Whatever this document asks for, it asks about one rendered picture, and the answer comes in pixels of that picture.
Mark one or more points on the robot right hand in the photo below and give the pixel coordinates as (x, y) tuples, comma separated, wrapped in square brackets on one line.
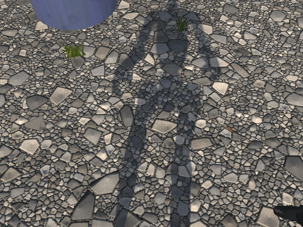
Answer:
[(292, 213)]

